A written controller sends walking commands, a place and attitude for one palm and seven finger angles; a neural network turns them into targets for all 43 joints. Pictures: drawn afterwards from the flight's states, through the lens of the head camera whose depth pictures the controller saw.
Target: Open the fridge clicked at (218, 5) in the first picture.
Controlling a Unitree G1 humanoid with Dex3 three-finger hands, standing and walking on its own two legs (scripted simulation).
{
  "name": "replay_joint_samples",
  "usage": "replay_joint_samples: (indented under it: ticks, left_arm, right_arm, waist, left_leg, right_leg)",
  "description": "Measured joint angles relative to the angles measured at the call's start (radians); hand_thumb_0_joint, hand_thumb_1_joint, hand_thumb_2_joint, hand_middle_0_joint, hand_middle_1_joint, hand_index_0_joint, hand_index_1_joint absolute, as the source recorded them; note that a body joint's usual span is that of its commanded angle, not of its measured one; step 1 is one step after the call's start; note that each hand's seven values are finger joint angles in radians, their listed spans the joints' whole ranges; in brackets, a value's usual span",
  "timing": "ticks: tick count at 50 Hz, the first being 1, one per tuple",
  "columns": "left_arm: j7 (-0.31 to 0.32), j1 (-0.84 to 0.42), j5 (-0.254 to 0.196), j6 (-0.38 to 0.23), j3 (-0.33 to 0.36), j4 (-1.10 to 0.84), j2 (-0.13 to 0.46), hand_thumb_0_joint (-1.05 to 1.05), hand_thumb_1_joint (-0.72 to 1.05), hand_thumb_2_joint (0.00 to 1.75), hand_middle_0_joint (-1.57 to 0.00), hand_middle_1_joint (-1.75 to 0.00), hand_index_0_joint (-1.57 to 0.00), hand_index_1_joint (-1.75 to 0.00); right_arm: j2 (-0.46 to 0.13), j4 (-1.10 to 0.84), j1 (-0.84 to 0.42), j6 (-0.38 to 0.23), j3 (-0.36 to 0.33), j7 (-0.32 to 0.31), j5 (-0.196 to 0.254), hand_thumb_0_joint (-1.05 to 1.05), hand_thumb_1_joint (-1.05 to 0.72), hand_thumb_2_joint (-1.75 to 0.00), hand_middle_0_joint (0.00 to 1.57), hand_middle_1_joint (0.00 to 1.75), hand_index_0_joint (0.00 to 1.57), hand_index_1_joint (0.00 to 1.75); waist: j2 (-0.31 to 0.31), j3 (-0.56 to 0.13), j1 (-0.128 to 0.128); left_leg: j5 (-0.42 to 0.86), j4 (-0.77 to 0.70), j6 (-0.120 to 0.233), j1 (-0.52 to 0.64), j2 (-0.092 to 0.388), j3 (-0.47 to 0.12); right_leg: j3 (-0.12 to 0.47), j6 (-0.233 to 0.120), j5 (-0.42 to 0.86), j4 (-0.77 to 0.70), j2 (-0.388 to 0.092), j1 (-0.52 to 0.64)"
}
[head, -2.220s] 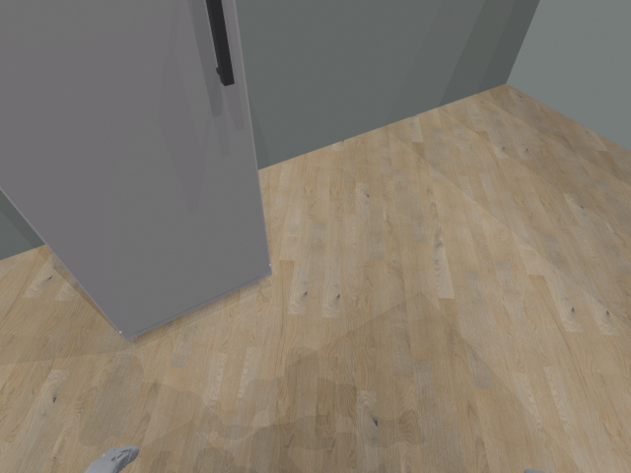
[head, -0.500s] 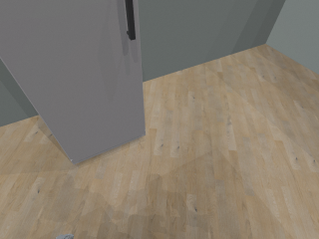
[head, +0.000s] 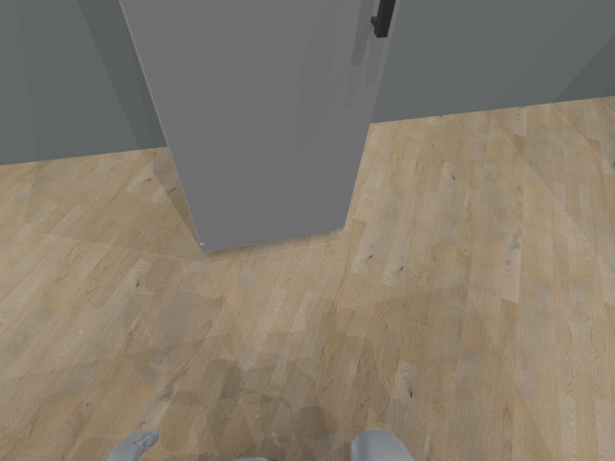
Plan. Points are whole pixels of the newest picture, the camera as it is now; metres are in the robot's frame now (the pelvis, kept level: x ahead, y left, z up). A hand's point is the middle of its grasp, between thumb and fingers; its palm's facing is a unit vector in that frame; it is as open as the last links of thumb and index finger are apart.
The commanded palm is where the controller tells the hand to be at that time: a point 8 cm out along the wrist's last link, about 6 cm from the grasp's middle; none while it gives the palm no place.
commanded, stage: turn to face it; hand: right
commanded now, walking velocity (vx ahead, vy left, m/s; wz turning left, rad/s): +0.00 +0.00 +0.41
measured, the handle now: out of the picture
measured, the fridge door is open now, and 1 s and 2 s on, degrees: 0 0 0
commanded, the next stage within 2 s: take the last steps up to it in 0.38 s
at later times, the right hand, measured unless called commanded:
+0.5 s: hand out of the picture +0.08 -0.28 -0.17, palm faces -0.14 +0.97 -0.20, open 7.4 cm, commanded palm none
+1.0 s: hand (458, 458) +0.15 -0.22 -0.16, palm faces -0.18 +0.96 -0.20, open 7.1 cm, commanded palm none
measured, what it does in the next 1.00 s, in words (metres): steps on the spot: right foot, then left foot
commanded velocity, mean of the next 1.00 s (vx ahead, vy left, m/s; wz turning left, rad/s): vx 0.16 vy -0.05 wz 0.10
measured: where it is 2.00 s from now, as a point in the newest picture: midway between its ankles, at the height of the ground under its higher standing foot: (327, 380)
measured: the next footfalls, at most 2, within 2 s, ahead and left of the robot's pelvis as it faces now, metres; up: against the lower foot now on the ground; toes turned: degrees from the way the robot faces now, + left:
right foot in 0.36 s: +0.03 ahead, -0.16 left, +0.00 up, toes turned +8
left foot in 0.90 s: +0.00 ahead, +0.04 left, +0.00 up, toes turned +22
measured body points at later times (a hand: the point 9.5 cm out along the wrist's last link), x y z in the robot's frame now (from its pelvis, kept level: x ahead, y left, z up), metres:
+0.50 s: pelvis -0.02 -0.09 +0.00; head +0.00 -0.13 +0.45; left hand +0.00 +0.17 -0.12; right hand +0.09 -0.33 -0.16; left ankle -0.05 +0.06 -0.66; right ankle -0.01 -0.17 -0.74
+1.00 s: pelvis +0.03 -0.07 +0.00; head +0.02 -0.06 +0.45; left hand -0.13 +0.10 -0.16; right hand +0.16 -0.27 -0.14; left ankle -0.04 +0.03 -0.74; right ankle +0.02 -0.17 -0.70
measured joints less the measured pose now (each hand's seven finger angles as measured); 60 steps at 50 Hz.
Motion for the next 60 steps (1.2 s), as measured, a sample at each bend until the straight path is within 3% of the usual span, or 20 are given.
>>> replay_joint_samples:
  ticks: [10, 14, 17, 19, 22, 25, 28, 35, 42, 45, 48, 52, 56, 60]
  left_arm:
    - [0.011, -0.006, -0.002, 0.003, -0.002, 0.0, 0.003, 0.01, 0.91, 0.9, -0.2, -0.3, -0.2, -0.29]
    - [0.01, 0.001, -0.01, -0.008, -0.01, -0.01, -0.014, 0.01, 0.91, 0.9, -0.2, -0.3, -0.2, -0.29]
    - [0.01, 0.021, -0.015, -0.027, -0.019, -0.019, -0.029, 0.01, 0.91, 0.9, -0.2, -0.3, -0.2, -0.29]
    - [0.011, 0.042, -0.011, -0.04, -0.026, -0.018, -0.047, 0.01, 0.91, 0.9, -0.2, -0.3, -0.2, -0.29]
    - [0.009, 0.085, 0.0, -0.034, -0.04, -0.017, -0.059, 0.01, 0.91, 0.9, -0.2, -0.3, -0.2, -0.29]
    - [0.013, 0.123, 0.006, -0.031, -0.047, -0.001, -0.07, 0.01, 0.91, 0.9, -0.21, -0.3, -0.2, -0.29]
    - [0.013, 0.156, 0.009, -0.04, -0.05, 0.022, -0.077, 0.01, 0.91, 0.9, -0.21, -0.3, -0.2, -0.29]
    - [0.007, 0.267, 0.012, -0.07, -0.043, 0.084, -0.09, 0.01, 0.91, 0.9, -0.21, -0.3, -0.2, -0.29]
    - [0.003, 0.37, 0.014, -0.062, -0.036, 0.174, -0.088, 0.01, 0.91, 0.9, -0.21, -0.3, -0.2, -0.29]
    - [-0.001, 0.41, 0.006, -0.059, -0.036, 0.21, -0.094, 0.01, 0.91, 0.9, -0.2, -0.3, -0.2, -0.29]
    - [-0.013, 0.417, 0.012, -0.039, -0.033, 0.238, -0.097, 0.01, 0.91, 0.9, -0.2, -0.3, -0.2, -0.29]
    - [-0.03, 0.362, 0.02, -0.027, -0.016, 0.215, -0.089, 0.01, 0.91, 0.9, -0.2, -0.3, -0.2, -0.29]
    - [-0.042, 0.27, 0.015, -0.033, 0.002, 0.146, -0.064, 0.01, 0.91, 0.9, -0.2, -0.3, -0.2, -0.29]
    - [-0.059, 0.174, 0.009, -0.041, 0.008, 0.087, -0.046, 0.01, 0.91, 0.9, -0.2, -0.3, -0.19, -0.29]
  right_arm:
    - [-0.006, -0.008, -0.009, 0.002, -0.01, -0.005, -0.011, 0.0, -0.91, -0.9, 0.21, 0.3, 0.21, 0.3]
    - [-0.021, -0.012, -0.02, 0.01, -0.013, -0.006, -0.015, 0.0, -0.91, -0.9, 0.21, 0.3, 0.21, 0.3]
    - [-0.036, -0.013, -0.028, 0.018, -0.016, -0.006, -0.012, 0.0, -0.91, -0.9, 0.21, 0.3, 0.2, 0.3]
    - [-0.053, -0.009, -0.037, 0.027, -0.023, -0.005, -0.006, 0.0, -0.91, -0.9, 0.21, 0.3, 0.2, 0.3]
    - [-0.061, -0.001, -0.044, 0.039, -0.034, 0.001, -0.013, 0.01, -0.91, -0.9, 0.2, 0.3, 0.2, 0.3]
    - [-0.071, 0.001, -0.044, 0.036, -0.044, 0.01, -0.018, 0.01, -0.91, -0.9, 0.2, 0.3, 0.2, 0.3]
    - [-0.072, 0.016, -0.035, 0.032, -0.042, 0.012, -0.017, 0.0, -0.91, -0.9, 0.2, 0.3, 0.2, 0.3]
    - [-0.036, 0.076, -0.021, 0.033, -0.013, 0.021, -0.02, 0.01, -0.91, -0.9, 0.2, 0.3, 0.2, 0.3]
    - [0.03, 0.083, -0.07, 0.009, 0.01, 0.024, -0.014, 0.01, -0.91, -0.9, 0.2, 0.3, 0.2, 0.3]
    - [0.051, 0.08, -0.081, -0.024, 0.012, 0.017, -0.012, 0.01, -0.91, -0.9, 0.2, 0.3, 0.2, 0.3]
    - [0.069, 0.081, -0.067, -0.064, 0.0, -0.004, -0.002, -0.01, -0.93, -0.9, 0.2, 0.3, 0.2, 0.3]
    - [0.042, 0.101, 0.004, -0.087, -0.012, -0.022, -0.005, -0.02, -0.95, -0.9, 0.21, 0.3, 0.21, 0.3]
    - [0.039, 0.155, 0.073, -0.084, -0.004, -0.02, -0.011, -0.01, -0.94, -0.9, 0.2, 0.3, 0.2, 0.3]
    - [0.045, 0.196, 0.132, -0.083, 0.002, -0.015, -0.017, -0.01, -0.93, -0.9, 0.2, 0.3, 0.2, 0.3]
  waist:
    - [0.006, -0.05, -0.009]
    - [0.025, -0.062, -0.011]
    - [0.038, -0.074, 0.001]
    - [0.068, -0.076, 0.013]
    - [0.064, -0.08, 0.022]
    - [0.063, -0.08, 0.024]
    - [0.061, -0.084, 0.027]
    - [0.043, -0.104, 0.069]
    - [0.006, -0.096, 0.103]
    - [0.006, -0.099, 0.096]
    - [-0.02, -0.112, 0.081]
    - [-0.007, -0.134, 0.053]
    - [-0.014, -0.118, 0.056]
    - [-0.007, -0.086, 0.038]
  left_leg:
    - [0.044, -0.044, -0.021, 0.005, -0.039, -0.076]
    - [0.056, -0.042, -0.045, -0.006, -0.044, -0.108]
    - [0.053, -0.019, -0.072, -0.024, -0.049, -0.127]
    - [-0.027, 0.06, -0.084, -0.056, -0.041, -0.137]
    - [-0.18, 0.331, -0.107, -0.142, -0.034, -0.072]
    - [-0.154, 0.555, -0.123, -0.195, 0.002, -0.031]
    - [-0.128, 0.604, -0.129, -0.185, 0.046, -0.012]
    - [-0.158, 0.413, -0.112, -0.078, 0.12, 0.062]
    - [-0.19, 0.138, -0.085, 0.028, 0.122, 0.137]
    - [-0.08, -0.034, -0.068, 0.114, 0.122, 0.156]
    - [-0.089, -0.023, -0.076, 0.151, 0.116, 0.188]
    - [-0.098, -0.104, -0.092, 0.24, 0.126, 0.188]
    - [-0.104, -0.168, -0.116, 0.321, 0.14, 0.206]
    - [-0.143, -0.18, -0.153, 0.373, 0.164, 0.22]
  right_leg:
    - [0.024, -0.004, -0.038, -0.17, 0.016, 0.074]
    - [0.016, -0.025, -0.059, -0.328, 0.034, 0.138]
    - [0.006, -0.044, 0.018, -0.524, 0.045, 0.224]
    - [-0.014, -0.084, 0.046, -0.571, 0.062, 0.247]
    - [-0.039, -0.12, 0.062, -0.592, 0.047, 0.268]
    - [-0.064, -0.131, 0.091, -0.645, 0.038, 0.297]
    - [-0.092, -0.14, 0.106, -0.679, 0.035, 0.315]
    - [-0.132, -0.153, 0.118, -0.736, 0.043, 0.348]
    - [-0.14, -0.143, 0.093, -0.731, 0.053, 0.362]
    - [-0.14, -0.129, 0.035, -0.647, 0.064, 0.346]
    - [-0.103, -0.102, -0.085, -0.388, 0.042, 0.247]
    - [-0.089, -0.075, -0.003, -0.156, -0.004, 0.089]
    - [-0.079, -0.051, 0.118, -0.143, -0.061, -0.039]
    - [-0.095, -0.052, 0.198, -0.272, -0.089, -0.082]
